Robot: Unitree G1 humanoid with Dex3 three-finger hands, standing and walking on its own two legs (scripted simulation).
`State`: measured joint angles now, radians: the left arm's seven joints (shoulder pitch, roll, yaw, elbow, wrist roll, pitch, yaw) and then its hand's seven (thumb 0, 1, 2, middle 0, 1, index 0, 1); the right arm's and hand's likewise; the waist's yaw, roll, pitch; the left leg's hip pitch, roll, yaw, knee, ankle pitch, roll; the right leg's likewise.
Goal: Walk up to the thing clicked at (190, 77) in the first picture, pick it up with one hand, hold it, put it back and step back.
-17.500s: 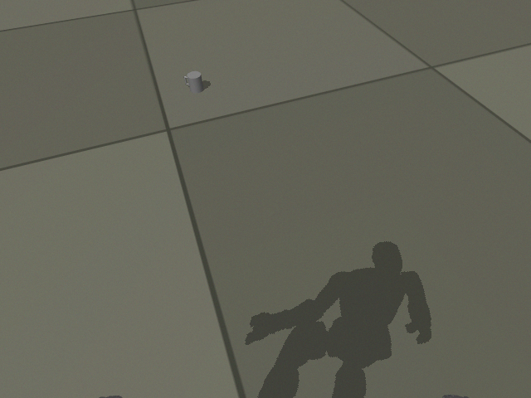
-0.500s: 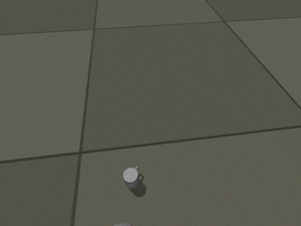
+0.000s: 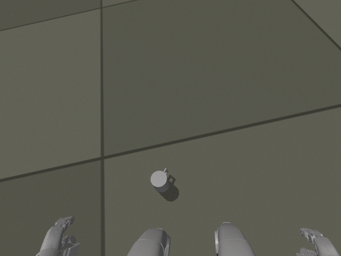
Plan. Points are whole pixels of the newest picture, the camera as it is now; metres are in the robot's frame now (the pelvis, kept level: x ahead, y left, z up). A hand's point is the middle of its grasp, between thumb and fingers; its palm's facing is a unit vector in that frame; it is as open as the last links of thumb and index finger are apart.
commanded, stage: walk up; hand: left
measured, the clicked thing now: (161, 179) +0.48 +0.17 -0.69
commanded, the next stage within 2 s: stand in 0.70 s
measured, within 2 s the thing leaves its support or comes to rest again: neither
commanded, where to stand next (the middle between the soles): +0.08 +0.00 m, yaw -1 degrees
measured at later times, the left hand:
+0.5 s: hand out of the picture +0.04 +0.25 -0.15, palm faces +0.02 -0.95 -0.31, open 7.3 cm
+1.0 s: hand (84, 248) +0.12 +0.26 -0.11, palm faces +0.01 -0.94 -0.35, open 7.3 cm
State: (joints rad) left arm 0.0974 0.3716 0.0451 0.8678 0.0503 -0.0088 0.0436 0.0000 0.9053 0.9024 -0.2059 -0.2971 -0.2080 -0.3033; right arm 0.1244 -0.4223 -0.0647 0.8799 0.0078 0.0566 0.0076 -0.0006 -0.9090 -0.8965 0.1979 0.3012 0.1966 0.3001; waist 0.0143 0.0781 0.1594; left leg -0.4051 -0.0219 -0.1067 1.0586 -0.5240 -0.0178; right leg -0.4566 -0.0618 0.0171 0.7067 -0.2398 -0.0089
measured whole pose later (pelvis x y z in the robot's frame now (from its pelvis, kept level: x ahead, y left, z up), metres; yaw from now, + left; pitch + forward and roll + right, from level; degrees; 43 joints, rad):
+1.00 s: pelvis +0.01 +0.00 +0.03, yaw +2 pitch -3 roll +0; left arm 0.04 0.35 -0.01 1.11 0.00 -0.03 -0.01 0.00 0.91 0.90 -0.20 -0.30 -0.20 -0.30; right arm 0.08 -0.33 0.01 1.10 -0.01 -0.02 0.02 0.00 -0.91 -0.90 0.20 0.30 0.20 0.30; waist 0.00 0.01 0.05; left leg -0.10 -0.01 0.01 0.34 -0.20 0.00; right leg -0.14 -0.01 0.01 0.36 -0.18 0.01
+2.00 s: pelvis -0.04 +0.02 +0.01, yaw +3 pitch -1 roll +0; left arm 0.02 0.40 0.04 0.97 0.02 0.05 0.01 0.00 0.91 0.90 -0.20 -0.30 -0.21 -0.30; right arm 0.08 -0.41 -0.05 0.99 -0.01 0.04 0.01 0.00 -0.91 -0.90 0.20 0.30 0.20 0.30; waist -0.01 -0.03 0.16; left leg -0.32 -0.03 -0.02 0.72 -0.34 0.06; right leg -0.38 -0.04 0.01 0.63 -0.23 0.01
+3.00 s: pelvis -0.32 -0.02 +0.01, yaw -2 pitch -2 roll -1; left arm 0.23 0.39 0.08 0.92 0.03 0.03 -0.02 0.00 0.91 0.90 -0.20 -0.30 -0.20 -0.30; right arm 0.14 -0.38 -0.05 0.85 -0.05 0.01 0.00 0.00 -0.90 -0.90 0.20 0.30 0.20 0.30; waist 0.02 0.00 0.11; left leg -0.37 0.05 -0.01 0.66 -0.27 0.01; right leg -0.19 0.04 0.05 0.60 -0.39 -0.01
